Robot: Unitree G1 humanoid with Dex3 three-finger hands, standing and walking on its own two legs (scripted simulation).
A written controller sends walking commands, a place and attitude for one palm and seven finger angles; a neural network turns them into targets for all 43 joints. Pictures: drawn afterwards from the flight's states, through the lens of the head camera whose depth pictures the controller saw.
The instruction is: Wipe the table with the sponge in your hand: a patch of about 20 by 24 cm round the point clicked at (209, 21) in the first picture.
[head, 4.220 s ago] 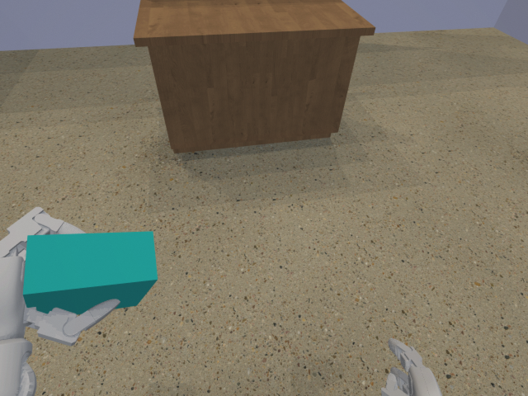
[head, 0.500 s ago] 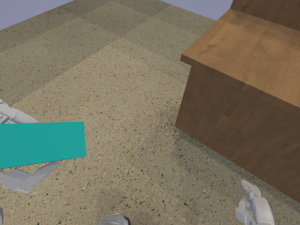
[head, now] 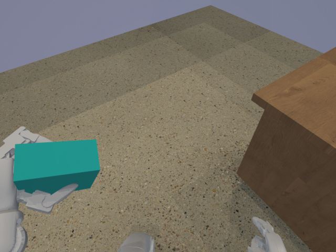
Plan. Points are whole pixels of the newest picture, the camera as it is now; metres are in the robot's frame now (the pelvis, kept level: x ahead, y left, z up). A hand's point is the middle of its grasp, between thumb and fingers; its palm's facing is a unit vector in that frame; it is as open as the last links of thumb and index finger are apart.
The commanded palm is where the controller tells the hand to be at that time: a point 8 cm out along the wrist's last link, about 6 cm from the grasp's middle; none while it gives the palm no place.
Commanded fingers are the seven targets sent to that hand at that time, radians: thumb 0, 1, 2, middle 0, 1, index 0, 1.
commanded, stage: walk to a spot facing it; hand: left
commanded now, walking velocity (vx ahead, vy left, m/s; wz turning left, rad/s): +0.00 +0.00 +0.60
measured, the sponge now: (70, 168) +0.23 +0.20 +0.15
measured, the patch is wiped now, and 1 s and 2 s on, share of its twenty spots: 0.00 0.00 0.00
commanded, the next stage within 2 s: turn to face it in 1.96 s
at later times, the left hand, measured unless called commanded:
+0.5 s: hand out of the picture +0.13 +0.25 +0.18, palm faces +0.56 -0.67 -0.50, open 10.1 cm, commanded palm +0.07 +0.28 +0.18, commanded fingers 0.00 0.10 1.30 -1.20 -1.60 -1.20 -1.60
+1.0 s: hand out of the picture -0.02 +0.26 +0.18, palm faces +0.79 -0.46 -0.40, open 10.1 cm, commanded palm -0.09 +0.26 +0.18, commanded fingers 0.00 0.10 1.30 -1.20 -1.60 -1.20 -1.60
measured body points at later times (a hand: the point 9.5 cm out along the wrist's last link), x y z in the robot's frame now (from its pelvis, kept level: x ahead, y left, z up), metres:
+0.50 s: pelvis -0.01 -0.03 -0.01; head +0.03 -0.03 +0.44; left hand +0.09 +0.28 +0.20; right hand +0.20 -0.17 -0.11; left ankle +0.01 +0.13 -0.74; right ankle +0.04 -0.14 -0.72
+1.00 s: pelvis -0.06 -0.06 -0.01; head -0.07 -0.04 +0.44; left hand -0.07 +0.28 +0.20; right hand +0.21 -0.18 -0.08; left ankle -0.14 +0.04 -0.74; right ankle +0.01 -0.16 -0.67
